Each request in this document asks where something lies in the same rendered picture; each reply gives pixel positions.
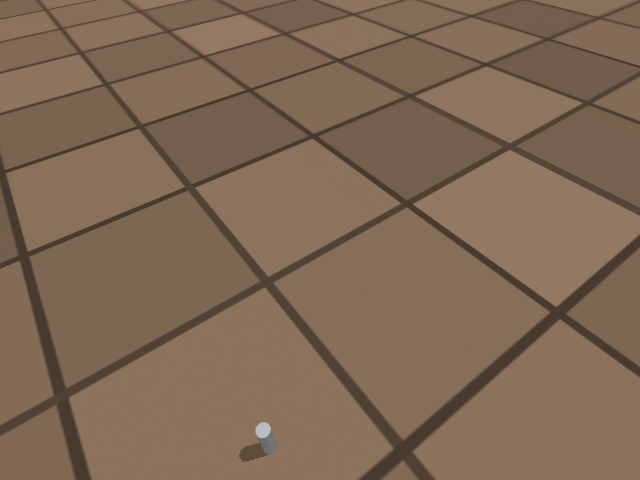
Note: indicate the can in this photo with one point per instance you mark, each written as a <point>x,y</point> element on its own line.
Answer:
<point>266,438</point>

